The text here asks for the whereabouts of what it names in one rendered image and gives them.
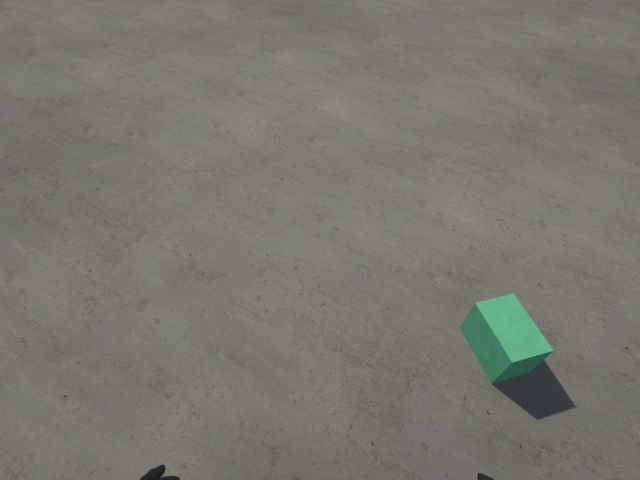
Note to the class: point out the carton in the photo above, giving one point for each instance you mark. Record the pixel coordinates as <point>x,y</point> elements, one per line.
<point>504,339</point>

